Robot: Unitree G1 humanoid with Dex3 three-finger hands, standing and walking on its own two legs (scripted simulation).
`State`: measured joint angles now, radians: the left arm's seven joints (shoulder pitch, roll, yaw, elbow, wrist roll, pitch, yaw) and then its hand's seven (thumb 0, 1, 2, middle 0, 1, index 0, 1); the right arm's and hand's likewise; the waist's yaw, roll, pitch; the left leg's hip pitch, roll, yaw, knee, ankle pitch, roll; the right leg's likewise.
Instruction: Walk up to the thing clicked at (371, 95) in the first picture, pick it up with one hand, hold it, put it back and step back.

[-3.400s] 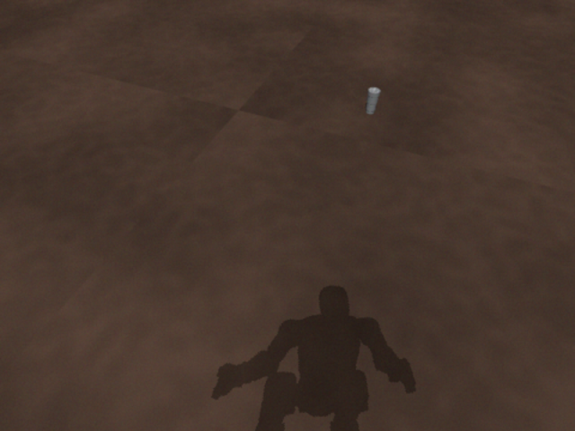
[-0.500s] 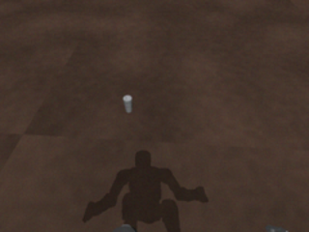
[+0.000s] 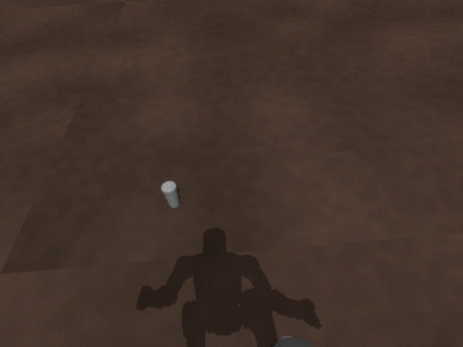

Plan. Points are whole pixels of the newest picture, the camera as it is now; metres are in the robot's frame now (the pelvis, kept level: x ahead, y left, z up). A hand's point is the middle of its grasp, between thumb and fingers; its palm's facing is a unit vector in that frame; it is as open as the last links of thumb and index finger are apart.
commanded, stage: walk up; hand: left
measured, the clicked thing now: (171, 195) +0.92 +0.29 -0.68
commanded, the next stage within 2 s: none
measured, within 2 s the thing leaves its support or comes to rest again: neither
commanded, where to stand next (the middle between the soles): +0.53 +0.05 m, yaw +2 degrees
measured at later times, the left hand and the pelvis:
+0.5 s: hand out of the picture +0.18 +0.32 -0.15, palm faces +0.06 -0.93 -0.36, open 7.4 cm; pelvis +0.17 +0.04 +0.00, yaw +4 degrees
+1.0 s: hand (90, 245) +0.38 +0.32 -0.12, palm faces -0.06 -0.92 -0.39, open 7.4 cm; pelvis +0.32 +0.04 +0.01, yaw +0 degrees
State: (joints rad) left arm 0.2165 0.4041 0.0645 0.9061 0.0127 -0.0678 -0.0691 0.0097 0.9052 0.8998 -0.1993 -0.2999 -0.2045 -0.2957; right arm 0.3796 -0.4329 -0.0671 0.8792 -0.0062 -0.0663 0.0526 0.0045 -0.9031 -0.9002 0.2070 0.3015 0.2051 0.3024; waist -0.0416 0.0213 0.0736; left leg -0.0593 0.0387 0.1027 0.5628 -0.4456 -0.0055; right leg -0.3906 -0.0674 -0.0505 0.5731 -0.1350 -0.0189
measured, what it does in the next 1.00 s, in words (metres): walks ahead: left foot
